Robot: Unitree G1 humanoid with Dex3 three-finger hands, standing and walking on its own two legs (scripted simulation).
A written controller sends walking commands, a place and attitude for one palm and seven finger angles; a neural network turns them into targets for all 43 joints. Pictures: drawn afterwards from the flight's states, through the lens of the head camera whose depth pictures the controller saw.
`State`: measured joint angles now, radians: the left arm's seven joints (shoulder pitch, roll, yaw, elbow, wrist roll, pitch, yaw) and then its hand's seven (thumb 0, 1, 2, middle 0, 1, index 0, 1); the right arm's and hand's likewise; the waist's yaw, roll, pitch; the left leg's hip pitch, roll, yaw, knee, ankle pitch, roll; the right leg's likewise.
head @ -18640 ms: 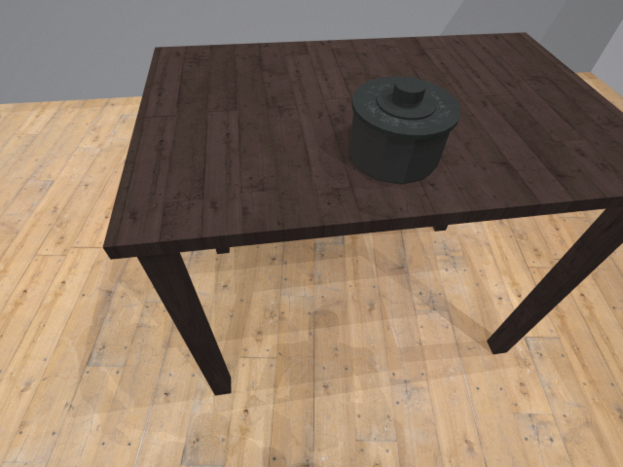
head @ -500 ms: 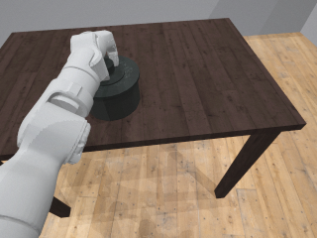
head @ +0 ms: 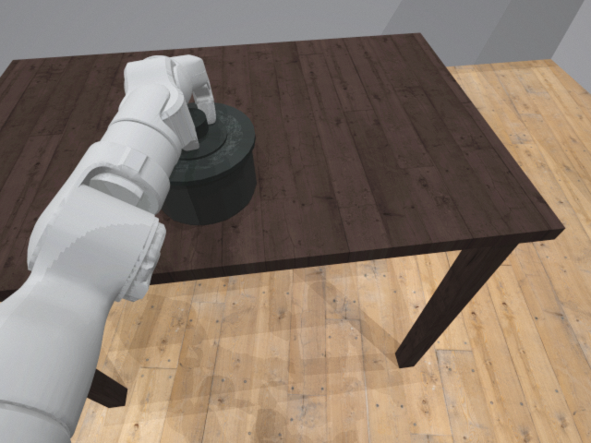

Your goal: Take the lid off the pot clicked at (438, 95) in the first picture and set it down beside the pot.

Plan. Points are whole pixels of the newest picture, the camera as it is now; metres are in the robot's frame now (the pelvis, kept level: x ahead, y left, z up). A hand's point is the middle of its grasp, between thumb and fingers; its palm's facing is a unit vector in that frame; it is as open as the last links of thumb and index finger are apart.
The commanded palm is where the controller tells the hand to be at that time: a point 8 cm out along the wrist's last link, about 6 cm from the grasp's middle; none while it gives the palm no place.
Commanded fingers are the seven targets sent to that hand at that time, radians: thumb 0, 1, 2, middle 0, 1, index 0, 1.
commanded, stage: lift the lid straight up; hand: left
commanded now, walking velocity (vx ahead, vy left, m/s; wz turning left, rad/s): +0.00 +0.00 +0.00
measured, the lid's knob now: (189, 124) +0.52 +0.11 +0.16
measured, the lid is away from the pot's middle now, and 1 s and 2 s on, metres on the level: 0.00 0.00 0.02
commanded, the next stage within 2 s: none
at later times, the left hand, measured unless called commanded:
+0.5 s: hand (182, 111) +0.49 +0.11 +0.21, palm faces -0.36 -0.10 -0.93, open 8.0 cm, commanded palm +0.49 +0.11 +0.28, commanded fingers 0.00 0.64 0.93 -0.84 -1.12 -0.79 -1.10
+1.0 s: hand (168, 82) +0.49 +0.11 +0.24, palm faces -0.32 -0.14 -0.94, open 8.0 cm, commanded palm +0.49 +0.12 +0.32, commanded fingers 0.00 0.64 0.93 -0.84 -1.12 -0.79 -1.10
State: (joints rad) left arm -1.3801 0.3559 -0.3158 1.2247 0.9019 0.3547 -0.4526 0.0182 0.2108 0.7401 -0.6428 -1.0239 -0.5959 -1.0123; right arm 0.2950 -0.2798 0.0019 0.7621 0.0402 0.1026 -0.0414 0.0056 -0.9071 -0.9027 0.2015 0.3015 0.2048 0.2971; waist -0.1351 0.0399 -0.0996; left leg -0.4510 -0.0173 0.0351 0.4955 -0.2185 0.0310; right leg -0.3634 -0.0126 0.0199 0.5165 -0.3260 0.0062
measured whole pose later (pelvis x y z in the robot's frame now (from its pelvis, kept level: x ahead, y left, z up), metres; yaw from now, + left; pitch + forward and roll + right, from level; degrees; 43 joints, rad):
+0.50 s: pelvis +0.00 +0.00 +0.00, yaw +0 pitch +9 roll +1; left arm -1.36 0.34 -0.30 1.15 0.89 0.34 -0.47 -0.01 0.23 0.73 -0.65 -1.01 -0.59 -0.99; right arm 0.27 -0.27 0.01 0.76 0.04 0.04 -0.03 0.01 -0.91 -0.90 0.20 0.30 0.20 0.30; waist -0.10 0.06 -0.09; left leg -0.41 -0.03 0.03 0.47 -0.21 0.03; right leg -0.33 -0.02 0.02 0.50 -0.32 0.01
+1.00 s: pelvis -0.01 +0.00 +0.00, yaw +0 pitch +8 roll +1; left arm -1.49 0.39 -0.29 1.24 0.92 0.39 -0.50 -0.01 0.21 0.74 -0.66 -1.01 -0.60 -0.99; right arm 0.29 -0.29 0.01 0.77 0.04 0.03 -0.05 0.01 -0.91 -0.90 0.20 0.30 0.20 0.30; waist -0.13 0.04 -0.09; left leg -0.41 -0.02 0.03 0.45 -0.19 0.03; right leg -0.33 -0.01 0.02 0.49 -0.31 0.00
